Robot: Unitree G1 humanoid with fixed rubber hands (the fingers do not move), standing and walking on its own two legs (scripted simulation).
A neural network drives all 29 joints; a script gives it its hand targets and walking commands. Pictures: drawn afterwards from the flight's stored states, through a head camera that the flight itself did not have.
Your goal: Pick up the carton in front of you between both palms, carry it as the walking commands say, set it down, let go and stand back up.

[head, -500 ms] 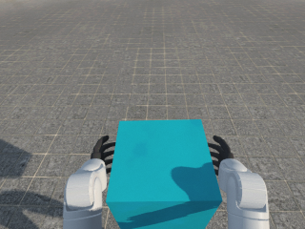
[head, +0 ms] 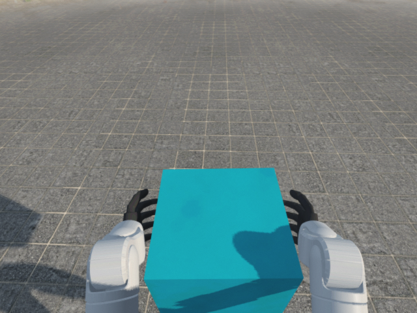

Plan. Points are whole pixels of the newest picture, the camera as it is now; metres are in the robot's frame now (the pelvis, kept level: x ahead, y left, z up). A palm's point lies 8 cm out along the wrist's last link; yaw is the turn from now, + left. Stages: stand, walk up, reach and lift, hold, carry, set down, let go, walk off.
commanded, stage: carry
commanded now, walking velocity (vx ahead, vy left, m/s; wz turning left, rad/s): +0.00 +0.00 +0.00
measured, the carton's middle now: (219, 250) +0.26 +0.00 +0.02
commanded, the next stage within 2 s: none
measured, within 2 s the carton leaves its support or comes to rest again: neither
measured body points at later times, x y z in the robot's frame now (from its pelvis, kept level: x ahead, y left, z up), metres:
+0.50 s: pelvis -0.04 +0.00 +0.00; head -0.07 +0.00 +0.45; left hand +0.24 +0.16 +0.05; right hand +0.24 -0.15 +0.05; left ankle -0.10 +0.10 -0.73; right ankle +0.06 -0.11 -0.73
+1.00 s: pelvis -0.04 +0.01 +0.00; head -0.06 +0.00 +0.45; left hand +0.26 +0.16 +0.04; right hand +0.26 -0.14 +0.03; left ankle -0.10 +0.10 -0.73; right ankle +0.06 -0.11 -0.73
